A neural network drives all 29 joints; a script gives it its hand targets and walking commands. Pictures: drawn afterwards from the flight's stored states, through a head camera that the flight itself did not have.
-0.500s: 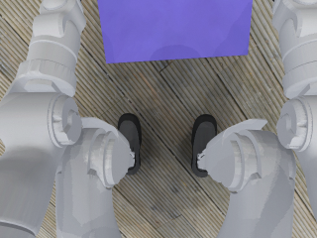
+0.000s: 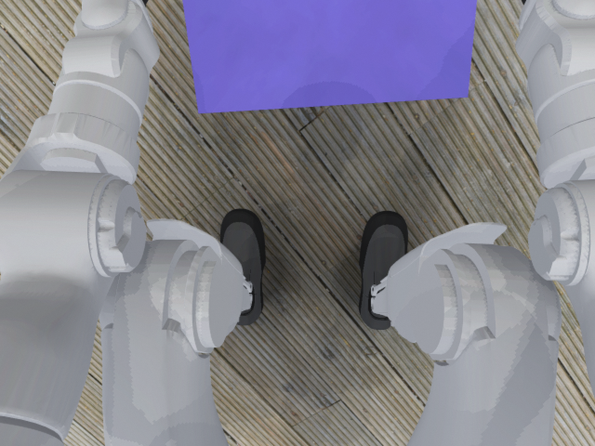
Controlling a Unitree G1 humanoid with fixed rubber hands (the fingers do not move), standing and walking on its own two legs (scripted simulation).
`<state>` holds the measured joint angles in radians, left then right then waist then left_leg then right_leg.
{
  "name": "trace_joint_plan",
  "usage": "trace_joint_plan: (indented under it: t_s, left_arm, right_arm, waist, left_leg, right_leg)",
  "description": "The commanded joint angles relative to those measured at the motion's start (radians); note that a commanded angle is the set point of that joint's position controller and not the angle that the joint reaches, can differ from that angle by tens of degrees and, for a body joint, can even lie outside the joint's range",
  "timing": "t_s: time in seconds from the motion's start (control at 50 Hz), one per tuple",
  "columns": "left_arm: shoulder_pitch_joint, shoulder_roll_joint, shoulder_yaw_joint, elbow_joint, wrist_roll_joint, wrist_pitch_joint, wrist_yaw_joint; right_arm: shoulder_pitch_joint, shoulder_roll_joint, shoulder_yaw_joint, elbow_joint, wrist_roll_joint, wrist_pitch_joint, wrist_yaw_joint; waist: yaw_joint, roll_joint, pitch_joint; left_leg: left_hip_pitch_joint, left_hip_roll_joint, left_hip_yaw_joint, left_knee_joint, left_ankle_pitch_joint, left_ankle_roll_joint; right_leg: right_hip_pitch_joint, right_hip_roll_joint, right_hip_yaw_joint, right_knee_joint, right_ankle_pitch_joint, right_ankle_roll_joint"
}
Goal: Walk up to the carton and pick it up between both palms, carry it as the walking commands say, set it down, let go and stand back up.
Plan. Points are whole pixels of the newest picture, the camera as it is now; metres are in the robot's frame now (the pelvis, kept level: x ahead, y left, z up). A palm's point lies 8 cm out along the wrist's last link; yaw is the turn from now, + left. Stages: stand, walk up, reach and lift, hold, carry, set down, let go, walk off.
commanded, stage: set down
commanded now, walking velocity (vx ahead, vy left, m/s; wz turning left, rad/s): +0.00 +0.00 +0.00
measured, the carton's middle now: out of the picture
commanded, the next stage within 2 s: let go in 1.78 s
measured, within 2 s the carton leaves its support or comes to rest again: neither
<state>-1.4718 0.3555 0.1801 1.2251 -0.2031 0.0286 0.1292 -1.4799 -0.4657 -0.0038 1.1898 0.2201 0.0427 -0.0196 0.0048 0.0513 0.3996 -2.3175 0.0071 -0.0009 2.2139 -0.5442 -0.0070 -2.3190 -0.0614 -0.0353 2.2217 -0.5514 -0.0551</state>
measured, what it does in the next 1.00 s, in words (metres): rises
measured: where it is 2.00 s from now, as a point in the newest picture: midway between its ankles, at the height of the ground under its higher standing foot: (311, 287)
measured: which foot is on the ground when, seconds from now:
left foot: down 0.00-1.00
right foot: down 0.00-1.00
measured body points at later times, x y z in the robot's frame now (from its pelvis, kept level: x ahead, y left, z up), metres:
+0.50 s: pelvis -0.01 +0.00 +0.01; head +0.37 -0.01 +0.23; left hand +0.55 +0.22 -0.17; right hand +0.55 -0.24 -0.17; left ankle +0.12 +0.12 -0.32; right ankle +0.12 -0.11 -0.32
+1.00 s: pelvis -0.02 +0.00 +0.10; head +0.36 -0.01 +0.33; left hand +0.55 +0.21 -0.04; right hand +0.56 -0.25 -0.04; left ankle +0.12 +0.12 -0.32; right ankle +0.11 -0.11 -0.32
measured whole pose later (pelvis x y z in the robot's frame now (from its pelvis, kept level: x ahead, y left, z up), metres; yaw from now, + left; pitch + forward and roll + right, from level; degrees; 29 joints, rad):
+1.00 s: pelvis -0.02 +0.00 +0.10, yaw +0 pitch +31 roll +1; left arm -1.38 0.42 0.20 0.69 -0.30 0.31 0.18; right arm -1.42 -0.61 -0.08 0.81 0.31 0.31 -0.01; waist 0.01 0.01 0.52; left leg -1.94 0.00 0.00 1.90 -0.50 -0.01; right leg -1.94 -0.05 -0.03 1.92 -0.52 -0.05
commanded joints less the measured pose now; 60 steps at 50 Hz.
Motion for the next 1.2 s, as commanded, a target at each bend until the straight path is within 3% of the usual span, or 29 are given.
trace_joint_plan:
  t_s: [0.0,0.2,0.3,0.34,0.42,0.6,0.7,0.94,1.0,1.18]
  left_arm:
    - [-0.112,0.113,0.008,-0.103,-0.04,-0.049,0.021]
    - [-0.142,0.155,-0.018,-0.141,-0.083,-0.038,0.003]
    - [-0.161,0.159,-0.049,-0.3,-0.127,-0.024,0.016]
    - [-0.147,0.159,-0.053,-0.319,-0.145,-0.001,0.025]
    - [-0.148,0.136,-0.064,-0.37,-0.165,0.062,0.034]
    - [-0.155,0.235,0.021,-0.545,-0.09,0.137,0.067]
    - [-0.152,0.231,0.027,-0.618,-0.068,0.179,0.074]
    - [-0.096,0.264,0.071,-0.748,-0.051,0.275,0.056]
    - [-0.081,0.275,0.08,-0.797,-0.049,0.297,0.048]
    - [-0.047,0.299,0.092,-0.877,-0.045,0.361,0.023]
  right_arm:
    - [-0.24,-0.207,-0.032,-0.07,0.021,-0.04,-0.016]
    - [-0.274,-0.265,-0.029,-0.137,0.057,-0.034,0.005]
    - [-0.307,-0.304,-0.036,-0.328,0.085,-0.024,-0.008]
    - [-0.312,-0.319,-0.033,-0.369,0.099,-0.003,-0.016]
    - [-0.314,-0.308,-0.024,-0.393,0.121,0.055,-0.01]
    - [-0.253,-0.391,-0.11,-0.474,0.104,0.121,-0.012]
    - [-0.235,-0.396,-0.13,-0.498,0.091,0.155,0.001]
    - [-0.204,-0.413,-0.157,-0.636,0.071,0.244,0.03]
    - [-0.198,-0.433,-0.182,-0.697,0.056,0.265,0.033]
    - [-0.164,-0.441,-0.203,-0.748,0.039,0.329,0.057]
  waist:
    - [0.026,-0.113,-1.187]
    - [0.031,-0.131,-1.247]
    - [0.021,-0.153,-1.572]
    - [0.021,-0.171,-1.662]
    - [0.021,-0.155,-1.694]
    - [0.039,-0.094,-1.876]
    - [0.028,-0.069,-1.907]
    - [0.036,-0.101,-2.07]
    - [0.022,-0.109,-2.132]
    - [0.027,-0.115,-2.201]
  left_leg:
    - [0.515,-0.023,0.025,-0.098,0.36,-0.02]
    - [0.54,-0.011,0.031,-0.092,0.358,-0.018]
    - [0.682,-0.017,0.051,-0.107,0.419,-0.018]
    - [0.718,-0.021,0.065,-0.123,0.385,-0.012]
    - [0.748,-0.03,0.084,-0.172,0.288,-0.002]
    - [0.916,-0.038,0.098,-0.243,0.309,-0.004]
    - [0.977,-0.042,0.099,-0.304,0.296,-0.003]
    - [1.073,-0.066,0.112,-0.462,0.322,0.002]
    - [1.109,-0.074,0.112,-0.508,0.331,0.002]
    - [1.19,-0.084,0.108,-0.654,0.365,-0.004]
  right_leg:
    - [0.642,0.044,0.111,-0.134,0.392,0.068]
    - [0.694,0.031,0.106,-0.118,0.398,0.066]
    - [0.89,0.036,0.089,-0.126,0.484,0.062]
    - [0.954,0.039,0.074,-0.144,0.456,0.061]
    - [0.986,0.05,0.052,-0.199,0.344,0.051]
    - [1.018,0.076,0.029,-0.261,0.348,0.04]
    - [1.019,0.089,0.019,-0.327,0.324,0.033]
    - [1.227,0.116,0.027,-0.489,0.385,0.036]
    - [1.294,0.125,0.026,-0.532,0.406,0.039]
    - [1.46,0.138,0.043,-0.667,0.466,0.042]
